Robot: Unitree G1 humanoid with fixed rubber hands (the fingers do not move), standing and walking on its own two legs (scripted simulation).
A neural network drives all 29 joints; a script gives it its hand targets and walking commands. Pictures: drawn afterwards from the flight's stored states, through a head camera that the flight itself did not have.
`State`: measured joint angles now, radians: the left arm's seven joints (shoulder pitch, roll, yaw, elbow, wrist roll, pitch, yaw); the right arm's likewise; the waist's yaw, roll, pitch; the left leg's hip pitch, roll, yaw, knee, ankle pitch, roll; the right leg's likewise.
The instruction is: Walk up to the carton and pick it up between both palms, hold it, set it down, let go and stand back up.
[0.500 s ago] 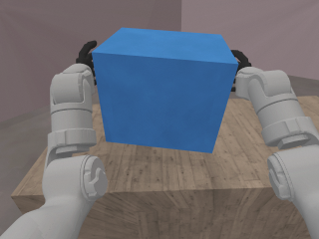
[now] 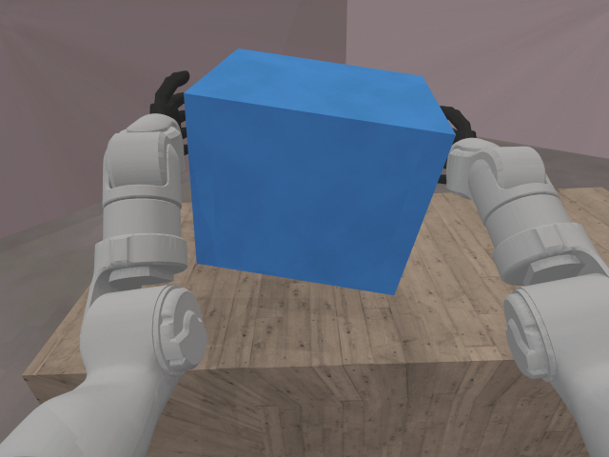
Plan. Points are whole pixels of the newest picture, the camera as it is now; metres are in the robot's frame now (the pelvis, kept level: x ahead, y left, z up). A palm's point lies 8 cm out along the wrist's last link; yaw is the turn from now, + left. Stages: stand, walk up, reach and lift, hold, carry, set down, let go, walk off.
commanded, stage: hold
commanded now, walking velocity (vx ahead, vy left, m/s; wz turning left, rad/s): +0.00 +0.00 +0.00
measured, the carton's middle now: (313, 166) +0.42 -0.01 +0.29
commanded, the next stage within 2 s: none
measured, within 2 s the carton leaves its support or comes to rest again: neither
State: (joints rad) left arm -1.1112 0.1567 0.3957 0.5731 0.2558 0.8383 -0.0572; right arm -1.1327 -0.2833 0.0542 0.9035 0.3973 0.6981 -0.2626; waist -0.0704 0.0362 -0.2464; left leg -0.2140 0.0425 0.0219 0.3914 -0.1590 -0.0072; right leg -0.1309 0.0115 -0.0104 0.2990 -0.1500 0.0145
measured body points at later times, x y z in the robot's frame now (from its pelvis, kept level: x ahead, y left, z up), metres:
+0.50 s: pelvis +0.00 +0.00 +0.00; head -0.11 +0.00 +0.44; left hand +0.37 +0.17 +0.35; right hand +0.36 -0.19 +0.32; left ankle +0.03 +0.12 -0.75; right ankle +0.01 -0.13 -0.75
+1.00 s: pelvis +0.01 +0.00 +0.00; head -0.09 +0.00 +0.44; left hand +0.39 +0.16 +0.35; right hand +0.38 -0.19 +0.30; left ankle +0.03 +0.12 -0.75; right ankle +0.01 -0.13 -0.75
